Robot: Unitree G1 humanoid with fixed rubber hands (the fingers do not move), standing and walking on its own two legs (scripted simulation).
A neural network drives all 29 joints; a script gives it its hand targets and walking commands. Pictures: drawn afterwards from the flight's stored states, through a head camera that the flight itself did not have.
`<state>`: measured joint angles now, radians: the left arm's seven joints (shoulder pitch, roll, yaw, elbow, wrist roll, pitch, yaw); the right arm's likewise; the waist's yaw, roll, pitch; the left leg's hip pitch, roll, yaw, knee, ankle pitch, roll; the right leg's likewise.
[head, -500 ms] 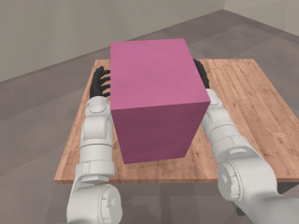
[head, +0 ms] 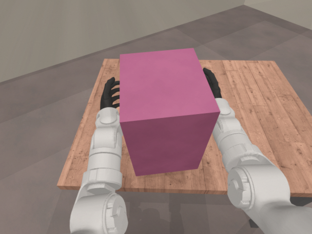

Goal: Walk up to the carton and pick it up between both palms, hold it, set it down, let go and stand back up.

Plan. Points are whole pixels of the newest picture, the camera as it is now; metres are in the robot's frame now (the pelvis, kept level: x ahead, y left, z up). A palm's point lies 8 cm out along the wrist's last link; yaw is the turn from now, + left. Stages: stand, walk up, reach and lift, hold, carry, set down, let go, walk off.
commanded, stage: set down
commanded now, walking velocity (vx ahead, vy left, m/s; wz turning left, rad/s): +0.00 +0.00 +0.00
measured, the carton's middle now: (162, 117) +0.38 +0.03 +0.09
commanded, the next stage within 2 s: none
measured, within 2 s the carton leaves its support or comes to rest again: rests again in 1.42 s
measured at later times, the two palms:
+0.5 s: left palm (113, 114) +0.39 +0.16 +0.09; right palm (210, 101) +0.44 -0.11 +0.09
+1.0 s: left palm (114, 119) +0.39 +0.16 +0.07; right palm (208, 104) +0.45 -0.11 +0.08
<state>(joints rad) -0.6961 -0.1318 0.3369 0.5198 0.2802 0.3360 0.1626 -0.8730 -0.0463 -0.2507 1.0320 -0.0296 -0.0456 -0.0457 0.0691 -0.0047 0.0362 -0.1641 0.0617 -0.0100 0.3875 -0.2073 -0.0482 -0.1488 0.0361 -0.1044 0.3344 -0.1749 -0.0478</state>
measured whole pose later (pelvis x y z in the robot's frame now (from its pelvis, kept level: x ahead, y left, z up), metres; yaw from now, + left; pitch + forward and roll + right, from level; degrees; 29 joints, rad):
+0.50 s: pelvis +0.01 -0.01 +0.00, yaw +0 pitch +4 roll -1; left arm -0.66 -0.15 0.34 0.57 0.28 0.23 0.18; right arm -0.87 -0.05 -0.30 1.08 -0.11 -0.12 0.00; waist 0.09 0.00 0.00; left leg -0.25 0.07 -0.01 0.38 -0.20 -0.06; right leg -0.24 0.04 -0.10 0.33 -0.17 -0.06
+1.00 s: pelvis +0.01 -0.01 +0.00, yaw +0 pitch +7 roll -1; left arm -0.63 -0.15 0.35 0.61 0.28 0.13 0.19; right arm -0.87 -0.05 -0.31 1.12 -0.13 -0.19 0.01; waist 0.09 -0.01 -0.02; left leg -0.31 0.07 -0.01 0.38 -0.20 -0.06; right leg -0.29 0.04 -0.10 0.33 -0.17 -0.06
